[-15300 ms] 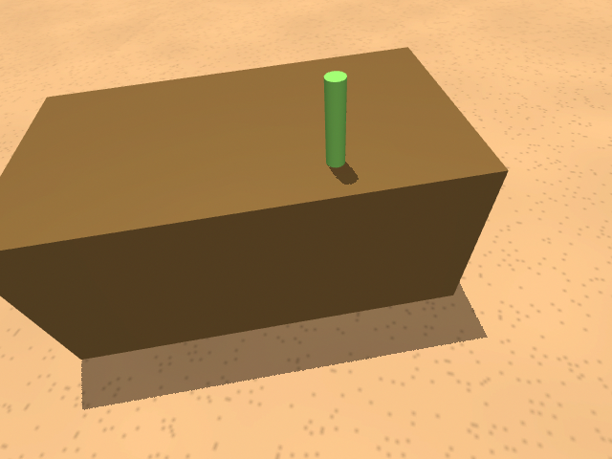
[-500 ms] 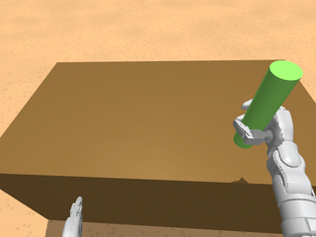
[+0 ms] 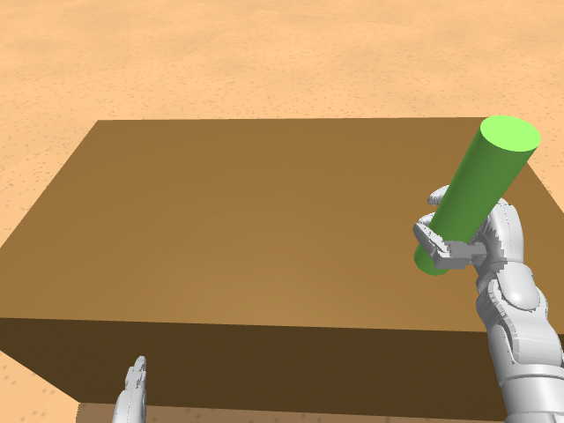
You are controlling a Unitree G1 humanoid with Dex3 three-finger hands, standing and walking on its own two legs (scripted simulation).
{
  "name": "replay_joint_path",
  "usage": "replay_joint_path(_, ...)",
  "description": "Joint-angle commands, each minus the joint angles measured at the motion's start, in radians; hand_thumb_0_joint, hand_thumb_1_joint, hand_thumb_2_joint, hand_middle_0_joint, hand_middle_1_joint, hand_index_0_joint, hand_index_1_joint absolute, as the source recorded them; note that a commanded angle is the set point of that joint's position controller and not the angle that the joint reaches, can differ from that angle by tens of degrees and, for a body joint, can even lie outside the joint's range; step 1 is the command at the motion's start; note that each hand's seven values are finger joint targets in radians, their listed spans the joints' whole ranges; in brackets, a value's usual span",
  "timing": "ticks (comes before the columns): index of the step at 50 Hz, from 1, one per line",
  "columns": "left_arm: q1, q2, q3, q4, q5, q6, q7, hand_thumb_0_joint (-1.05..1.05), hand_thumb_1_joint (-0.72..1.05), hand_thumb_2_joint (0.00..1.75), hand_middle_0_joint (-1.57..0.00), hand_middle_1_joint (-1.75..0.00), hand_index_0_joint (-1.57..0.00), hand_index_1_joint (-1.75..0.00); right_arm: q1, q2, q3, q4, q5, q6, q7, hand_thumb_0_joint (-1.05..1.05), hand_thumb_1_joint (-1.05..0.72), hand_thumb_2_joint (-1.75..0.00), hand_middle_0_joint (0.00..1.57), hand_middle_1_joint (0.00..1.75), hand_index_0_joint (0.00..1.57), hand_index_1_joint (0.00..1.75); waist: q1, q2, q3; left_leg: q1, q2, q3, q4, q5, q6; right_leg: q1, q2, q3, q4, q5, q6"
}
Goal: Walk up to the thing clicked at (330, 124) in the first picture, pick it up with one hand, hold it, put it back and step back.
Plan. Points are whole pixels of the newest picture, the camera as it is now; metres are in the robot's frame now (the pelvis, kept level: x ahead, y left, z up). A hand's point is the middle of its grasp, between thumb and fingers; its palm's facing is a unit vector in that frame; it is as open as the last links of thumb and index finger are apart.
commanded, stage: hold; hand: right
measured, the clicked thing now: (462, 210) +0.34 -0.18 +0.16
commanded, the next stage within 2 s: none
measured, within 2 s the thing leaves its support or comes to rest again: neither
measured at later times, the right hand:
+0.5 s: hand (447, 226) +0.34 -0.17 +0.13, palm faces +0.13 +0.99 +0.00, open 7.3 cm
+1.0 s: hand (448, 224) +0.34 -0.17 +0.13, palm faces +0.14 +0.99 +0.00, open 7.3 cm
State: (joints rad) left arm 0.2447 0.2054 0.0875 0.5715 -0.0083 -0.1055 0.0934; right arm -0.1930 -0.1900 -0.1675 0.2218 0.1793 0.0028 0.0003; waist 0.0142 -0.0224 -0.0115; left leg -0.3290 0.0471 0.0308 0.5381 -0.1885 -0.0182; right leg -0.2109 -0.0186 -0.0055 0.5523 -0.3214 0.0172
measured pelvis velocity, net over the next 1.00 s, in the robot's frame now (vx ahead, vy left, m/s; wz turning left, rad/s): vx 0.02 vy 0.00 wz -0.01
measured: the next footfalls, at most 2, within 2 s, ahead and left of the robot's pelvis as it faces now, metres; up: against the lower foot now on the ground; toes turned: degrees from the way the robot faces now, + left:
none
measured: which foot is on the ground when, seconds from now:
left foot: down 0.00-1.00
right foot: down 0.00-1.00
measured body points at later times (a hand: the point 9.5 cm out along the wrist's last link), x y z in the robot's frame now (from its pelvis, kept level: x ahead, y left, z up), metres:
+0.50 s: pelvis +0.01 +0.00 +0.00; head +0.00 +0.01 +0.45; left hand +0.18 +0.25 -0.08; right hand +0.32 -0.22 +0.14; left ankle +0.06 +0.13 -0.73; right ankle -0.02 -0.13 -0.73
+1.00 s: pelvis +0.02 +0.00 +0.01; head +0.01 +0.01 +0.46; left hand +0.18 +0.25 -0.08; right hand +0.33 -0.22 +0.13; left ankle +0.06 +0.13 -0.73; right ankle -0.02 -0.13 -0.73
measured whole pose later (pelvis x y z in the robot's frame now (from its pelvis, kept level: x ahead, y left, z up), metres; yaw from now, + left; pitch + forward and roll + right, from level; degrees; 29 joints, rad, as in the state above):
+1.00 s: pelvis +0.02 +0.00 +0.01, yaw -1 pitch -2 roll +0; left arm 0.20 0.21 0.10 0.67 -0.01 -0.13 0.07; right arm -0.13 -0.18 -0.17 0.09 0.19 0.10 0.00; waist 0.01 -0.04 0.00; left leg -0.26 0.05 0.04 0.47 -0.18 -0.02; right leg -0.14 -0.02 0.00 0.48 -0.31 0.01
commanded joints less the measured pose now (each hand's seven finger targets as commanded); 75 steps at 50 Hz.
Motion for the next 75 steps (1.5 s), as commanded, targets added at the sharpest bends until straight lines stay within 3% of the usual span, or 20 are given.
replay_joint_path(1,-0.098,0.129,0.057,-0.15,-0.004,-0.061,0.009,0.0,-0.55,0.05,-0.05,-0.05,-0.04,-0.05,-0.368,-0.146,-0.049,-0.295,0.012,-0.078,0.004,0.0,-0.42,-1.32,1.35,1.44,1.38,1.44,0.003,0.016,-0.239,0.172,-0.032,0.03,-0.077,0.106,0.011,-0.003,0.019,-0.011,-0.112,0.154,-0.022)
replay_joint_path(10,-0.13,0.148,0.074,-0.106,-0.004,-0.068,0.009,0.0,-0.56,0.05,-0.05,-0.05,-0.04,-0.05,-0.339,-0.153,-0.059,-0.337,0.016,-0.034,0.003,0.0,-0.43,-1.33,1.35,1.44,1.38,1.44,-0.002,0.038,-0.217,0.178,-0.031,0.036,-0.098,0.107,0.008,0.012,0.021,-0.01,-0.131,0.154,-0.028)
replay_joint_path(13,-0.147,0.103,0.039,-0.086,-0.006,-0.07,-0.002,0.0,-0.56,0.05,-0.05,-0.05,-0.04,-0.05,-0.341,-0.132,-0.037,-0.382,0.016,-0.028,0.007,0.0,-0.43,-1.33,1.35,1.44,1.38,1.44,-0.013,0.003,-0.196,0.18,-0.033,0.039,-0.099,0.1,0.014,0.005,0.018,-0.005,-0.139,0.16,-0.02)
replay_joint_path(22,-0.141,0.14,0.069,-0.081,-0.003,-0.077,0.002,0.0,-0.56,0.05,-0.05,-0.05,-0.04,-0.05,-0.3,-0.136,-0.056,-0.403,0.015,0.001,-0.005,0.0,-0.45,-1.33,1.36,1.45,1.39,1.45,-0.004,0.034,-0.227,0.205,-0.031,0.039,-0.102,0.17,0.009,0.05,0.021,-0.01,-0.134,0.225,-0.023)
replay_joint_path(25,-0.133,0.089,0.032,-0.041,-0.007,-0.078,-0.006,0.0,-0.56,0.05,-0.05,-0.05,-0.04,-0.05,-0.307,-0.127,-0.043,-0.414,0.018,0.003,-0.001,0.0,-0.46,-1.33,1.36,1.45,1.39,1.45,-0.013,0.002,-0.178,0.191,-0.033,0.041,-0.111,0.131,0.013,0.03,0.019,-0.007,-0.148,0.19,-0.021)
replay_joint_path(27,-0.159,0.151,0.078,-0.08,-0.005,-0.085,0.0,0.0,-0.56,0.06,-0.05,-0.05,-0.05,-0.05,-0.344,-0.139,-0.048,-0.4,0.014,0.007,-0.005,0.0,-0.44,-1.33,1.35,1.44,1.38,1.44,0.007,0.025,-0.215,0.198,-0.038,0.044,-0.106,0.153,0.012,0.049,0.014,-0.002,-0.148,0.212,-0.019)
replay_joint_path(29,-0.154,0.143,0.066,-0.091,-0.004,-0.088,-0.002,0.0,-0.55,0.05,-0.05,-0.05,-0.05,-0.05,-0.338,-0.119,-0.028,-0.421,0.015,0.008,-0.001,0.0,-0.46,-1.32,1.35,1.44,1.38,1.44,0.006,0.036,-0.223,0.208,-0.035,0.046,-0.106,0.168,0.009,0.057,0.015,-0.002,-0.142,0.227,-0.022)
replay_joint_path(32,-0.149,0.119,0.054,-0.064,-0.007,-0.082,-0.007,0.0,-0.56,0.06,-0.05,-0.05,-0.04,-0.05,-0.298,-0.151,-0.073,-0.382,0.014,0.018,-0.004,0.0,-0.45,-1.32,1.35,1.44,1.38,1.44,-0.017,0.014,-0.22,0.218,-0.03,0.041,-0.109,0.175,0.011,0.046,0.022,-0.008,-0.141,0.24,-0.02)
replay_joint_path(34,-0.138,0.099,0.043,-0.043,-0.007,-0.08,-0.012,0.0,-0.56,0.05,-0.05,-0.05,-0.04,-0.05,-0.31,-0.119,-0.043,-0.388,0.018,0.021,0.001,0.0,-0.45,-1.33,1.36,1.45,1.39,1.45,-0.009,0.022,-0.194,0.209,-0.03,0.042,-0.115,0.163,0.009,0.036,0.022,-0.01,-0.144,0.22,-0.024)
replay_joint_path(36,-0.149,0.128,0.061,-0.031,-0.005,-0.082,-0.013,0.0,-0.56,0.06,-0.05,-0.05,-0.04,-0.05,-0.312,-0.151,-0.067,-0.39,0.016,0.026,0.001,0.0,-0.44,-1.33,1.36,1.45,1.39,1.45,-0.013,-0.001,-0.208,0.207,-0.029,0.04,-0.114,0.155,0.012,0.04,0.023,-0.01,-0.149,0.212,-0.023)
replay_joint_path(41,-0.154,0.105,0.037,-0.07,-0.009,-0.087,-0.015,0.0,-0.56,0.05,-0.05,-0.05,-0.04,-0.05,-0.274,-0.127,-0.052,-0.391,0.019,0.022,0.008,0.0,-0.45,-1.34,1.38,1.46,1.4,1.46,-0.02,0.034,-0.216,0.227,-0.034,0.047,-0.109,0.194,0.011,0.051,0.017,-0.005,-0.142,0.266,-0.021)
replay_joint_path(46,-0.158,0.148,0.073,-0.07,-0.003,-0.084,-0.011,0.0,-0.56,0.06,-0.05,-0.05,-0.05,-0.05,-0.283,-0.15,-0.071,-0.414,0.016,0.008,0.001,0.0,-0.46,-1.34,1.36,1.45,1.39,1.45,-0.012,0.029,-0.242,0.237,-0.026,0.039,-0.107,0.213,0.009,0.058,0.025,-0.012,-0.136,0.267,-0.023)
replay_joint_path(54,-0.158,0.135,0.067,-0.065,-0.005,-0.092,-0.008,0.0,-0.56,0.06,-0.05,-0.05,-0.05,-0.05,-0.286,-0.132,-0.051,-0.425,0.015,-0.002,0.003,0.0,-0.44,-1.33,1.35,1.44,1.38,1.44,-0.002,0.031,-0.227,0.222,-0.033,0.046,-0.108,0.185,0.011,0.064,0.018,-0.007,-0.145,0.244,-0.022)
replay_joint_path(56,-0.141,0.084,0.024,-0.047,-0.005,-0.088,-0.015,0.0,-0.56,0.06,-0.05,-0.05,-0.05,-0.05,-0.254,-0.12,-0.043,-0.415,0.015,-0.001,0.008,0.0,-0.43,-1.33,1.35,1.45,1.38,1.45,-0.012,0.0,-0.226,0.231,-0.03,0.043,-0.105,0.21,0.012,0.057,0.022,-0.01,-0.138,0.271,-0.02)
replay_joint_path(58,-0.16,0.134,0.068,-0.044,-0.004,-0.088,-0.009,0.0,-0.56,0.06,-0.05,-0.05,-0.05,-0.05,-0.282,-0.136,-0.048,-0.433,0.015,0.005,0.003,0.0,-0.42,-1.35,1.36,1.46,1.39,1.46,-0.005,-0.003,-0.213,0.217,-0.031,0.043,-0.109,0.193,0.013,0.057,0.02,-0.009,-0.146,0.254,-0.019)
replay_joint_path(60,-0.17,0.099,0.03,-0.025,-0.004,-0.088,-0.02,0.0,-0.56,0.06,-0.05,-0.05,-0.05,-0.05,-0.287,-0.119,-0.039,-0.414,0.013,0.011,0.002,0.0,-0.42,-1.33,1.35,1.44,1.38,1.44,-0.014,-0.007,-0.186,0.211,-0.033,0.046,-0.113,0.17,0.015,0.037,0.018,-0.006,-0.155,0.232,-0.018)
replay_joint_path(62,-0.17,0.152,0.076,-0.044,-0.005,-0.094,-0.012,0.0,-0.56,0.05,-0.05,-0.05,-0.05,-0.05,-0.301,-0.123,-0.036,-0.416,0.016,0.013,0.0,0.0,-0.42,-1.34,1.36,1.46,1.39,1.46,0.004,0.008,-0.201,0.203,-0.039,0.05,-0.115,0.16,0.015,0.055,0.011,0.001,-0.161,0.227,-0.018)
replay_joint_path(66,-0.171,0.116,0.046,-0.045,-0.006,-0.093,-0.017,0.0,-0.57,0.06,-0.05,-0.05,-0.04,-0.05,-0.276,-0.141,-0.064,-0.4,0.015,0.009,-0.001,0.0,-0.43,-1.35,1.36,1.46,1.39,1.46,-0.015,0.038,-0.198,0.223,-0.032,0.047,-0.119,0.159,0.01,0.041,0.02,-0.007,-0.154,0.219,-0.024)
replay_joint_path(69,-0.174,0.165,0.082,-0.076,-0.003,-0.1,-0.009,0.0,-0.56,0.05,-0.05,-0.05,-0.05,-0.05,-0.303,-0.137,-0.055,-0.412,0.019,0.004,0.0,0.0,-0.43,-1.34,1.37,1.46,1.4,1.46,0.0,0.039,-0.212,0.221,-0.032,0.046,-0.122,0.149,0.009,0.053,0.019,-0.006,-0.158,0.203,-0.025)
replay_joint_path(75,-0.148,0.104,0.041,-0.042,-0.003,-0.098,-0.017,0.0,-0.56,0.06,-0.05,-0.05,-0.04,-0.05,-0.31,-0.126,-0.045,-0.412,0.014,-0.001,0.002,0.0,-0.41,-1.33,1.35,1.44,1.38,1.44,-0.01,0.004,-0.216,0.224,-0.031,0.044,-0.117,0.17,0.014,0.053,0.02,-0.007,-0.152,0.233,-0.02)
